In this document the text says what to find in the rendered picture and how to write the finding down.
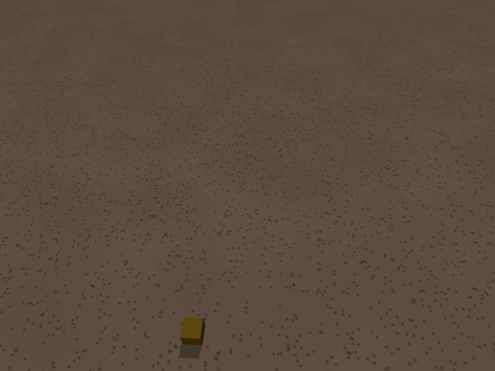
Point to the cube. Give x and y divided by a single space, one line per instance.
192 331

